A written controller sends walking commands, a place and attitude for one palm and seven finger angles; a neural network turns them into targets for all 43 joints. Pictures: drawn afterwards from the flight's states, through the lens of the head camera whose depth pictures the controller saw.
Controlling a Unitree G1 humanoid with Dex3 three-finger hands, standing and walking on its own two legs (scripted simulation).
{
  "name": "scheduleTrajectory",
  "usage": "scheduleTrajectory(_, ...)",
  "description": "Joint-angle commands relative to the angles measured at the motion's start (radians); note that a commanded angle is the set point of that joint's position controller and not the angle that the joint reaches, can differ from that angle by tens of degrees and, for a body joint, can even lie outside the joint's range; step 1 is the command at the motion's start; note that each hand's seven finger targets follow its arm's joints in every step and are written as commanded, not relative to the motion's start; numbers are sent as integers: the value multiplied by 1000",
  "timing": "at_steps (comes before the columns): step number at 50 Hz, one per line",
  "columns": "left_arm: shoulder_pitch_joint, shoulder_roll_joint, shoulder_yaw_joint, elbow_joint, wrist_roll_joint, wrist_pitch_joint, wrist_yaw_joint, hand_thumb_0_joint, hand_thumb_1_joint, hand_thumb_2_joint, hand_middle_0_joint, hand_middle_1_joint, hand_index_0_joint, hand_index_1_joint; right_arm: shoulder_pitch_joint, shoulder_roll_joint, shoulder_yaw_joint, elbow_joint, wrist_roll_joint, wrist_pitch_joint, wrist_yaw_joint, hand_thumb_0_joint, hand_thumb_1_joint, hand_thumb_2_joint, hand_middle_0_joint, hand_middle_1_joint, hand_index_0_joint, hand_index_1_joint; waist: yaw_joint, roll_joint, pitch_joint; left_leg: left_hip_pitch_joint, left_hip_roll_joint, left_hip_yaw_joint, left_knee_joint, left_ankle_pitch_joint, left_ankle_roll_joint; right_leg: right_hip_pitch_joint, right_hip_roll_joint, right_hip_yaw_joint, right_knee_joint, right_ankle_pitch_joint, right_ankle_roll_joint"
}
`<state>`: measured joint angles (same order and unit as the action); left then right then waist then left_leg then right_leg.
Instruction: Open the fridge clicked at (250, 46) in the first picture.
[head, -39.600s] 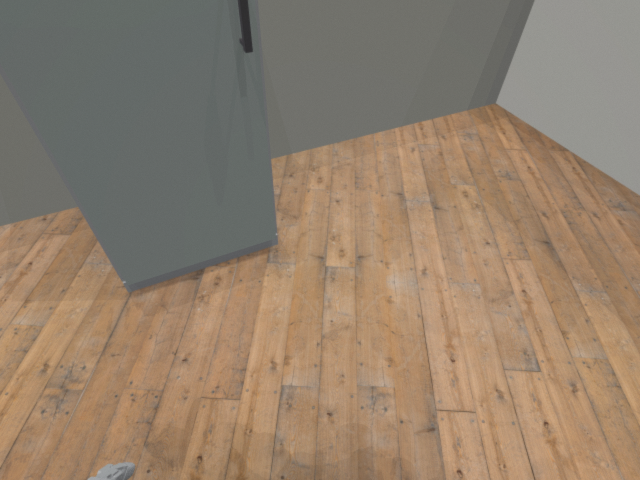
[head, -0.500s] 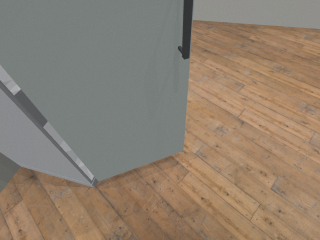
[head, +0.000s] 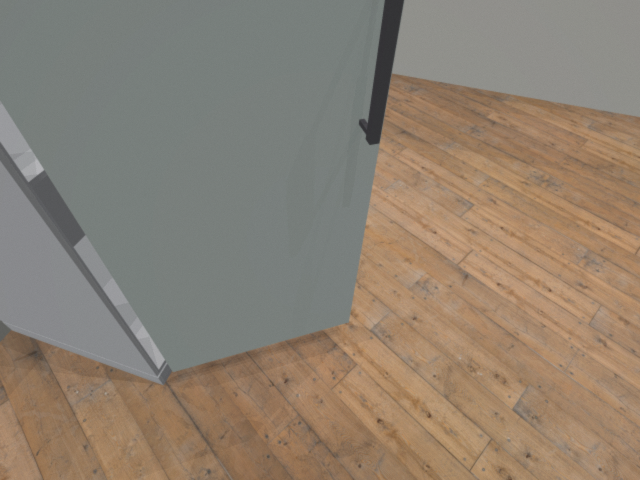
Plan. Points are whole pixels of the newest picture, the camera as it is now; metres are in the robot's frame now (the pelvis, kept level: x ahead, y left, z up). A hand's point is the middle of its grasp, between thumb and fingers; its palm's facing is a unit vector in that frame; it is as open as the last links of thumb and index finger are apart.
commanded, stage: let the arm hang, fingers relaxed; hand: right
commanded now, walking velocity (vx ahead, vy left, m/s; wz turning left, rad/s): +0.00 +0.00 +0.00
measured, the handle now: (377, 68) +0.67 -0.04 +0.20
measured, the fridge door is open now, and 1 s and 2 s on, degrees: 54 54 54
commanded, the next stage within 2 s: look to check the result in 0.20 s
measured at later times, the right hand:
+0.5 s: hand out of the picture +0.01 -0.17 -0.17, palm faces +0.00 +0.98 -0.20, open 7.3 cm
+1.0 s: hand out of the picture +0.02 -0.16 -0.18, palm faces +0.01 +0.98 -0.18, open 7.3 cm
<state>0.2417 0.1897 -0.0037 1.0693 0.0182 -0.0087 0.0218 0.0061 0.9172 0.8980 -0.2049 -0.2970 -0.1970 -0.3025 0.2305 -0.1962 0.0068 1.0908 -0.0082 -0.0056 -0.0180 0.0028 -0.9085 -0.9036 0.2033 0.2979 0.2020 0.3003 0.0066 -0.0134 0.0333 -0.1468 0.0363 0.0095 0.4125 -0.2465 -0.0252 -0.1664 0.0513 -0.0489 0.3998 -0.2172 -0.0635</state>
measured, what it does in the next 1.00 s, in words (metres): stands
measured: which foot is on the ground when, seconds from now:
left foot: down 0.00-1.00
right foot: down 0.00-1.00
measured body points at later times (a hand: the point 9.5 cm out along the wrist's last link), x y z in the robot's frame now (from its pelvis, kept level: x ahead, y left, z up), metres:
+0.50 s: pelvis +0.01 +0.01 +0.00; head +0.03 +0.01 +0.45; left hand +0.01 +0.23 -0.16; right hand +0.01 -0.22 -0.16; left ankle -0.02 +0.14 -0.74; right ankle +0.00 -0.08 -0.74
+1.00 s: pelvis +0.01 +0.01 +0.00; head +0.03 +0.01 +0.45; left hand +0.01 +0.24 -0.16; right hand +0.02 -0.21 -0.16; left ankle -0.02 +0.14 -0.74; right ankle +0.00 -0.08 -0.74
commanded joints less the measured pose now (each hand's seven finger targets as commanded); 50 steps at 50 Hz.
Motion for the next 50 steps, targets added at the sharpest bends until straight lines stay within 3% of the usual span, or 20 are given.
scheduleTrajectory(1,50,113,25,-16,-2,-10,8,0,900,900,-200,-300,-200,-300,56,-125,-26,-16,-3,-12,-13,0,-900,-900,200,300,200,300,-3,8,21,-25,67,-57,-64,107,57,-5,-148,135,-93,149,2)
scheduleTrajectory(9,51,103,23,3,-1,-10,12,0,900,900,-200,-300,-200,-300,46,-108,-26,-4,-1,-12,-13,0,-900,-900,200,300,200,300,1,-16,23,-13,66,-58,-72,116,56,8,-146,129,-95,171,8)
scheduleTrajectory(22,72,86,21,18,-4,-8,17,0,900,900,-200,-300,-200,-300,71,-92,-24,13,2,-14,-17,0,-900,-900,200,300,200,300,3,7,-4,5,70,-57,-79,152,59,34,-145,121,-73,205,8)
scheduleTrajectory(30,78,73,21,27,-5,-3,16,0,900,900,-200,-300,-200,-300,90,-82,-20,21,0,-13,-19,0,-900,-900,200,300,200,300,1,21,36,-21,67,-59,-93,122,58,25,-143,115,-75,169,9)
scheduleTrajectory(36,82,67,20,30,-5,-7,19,0,900,900,-200,-300,-200,-300,92,-77,-22,23,1,-15,-20,0,-900,-900,200,300,200,300,4,15,12,-3,69,-57,-81,163,57,40,-146,112,-72,213,8)
scheduleTrajectory(44,78,66,20,33,-4,-8,20,0,900,900,-200,-300,-200,-300,89,-67,-23,25,1,-13,-19,0,-900,-900,200,300,200,300,2,-3,39,-12,66,-58,-85,138,57,29,-144,114,-83,191,11)
scheduleTrajectory(50,84,68,25,31,-5,-6,24,0,900,900,-200,-300,-200,-300,93,-75,-29,19,-1,-13,-20,0,-900,-900,200,300,200,300,1,18,30,-19,64,-71,-84,185,62,49,-154,100,-62,216,11)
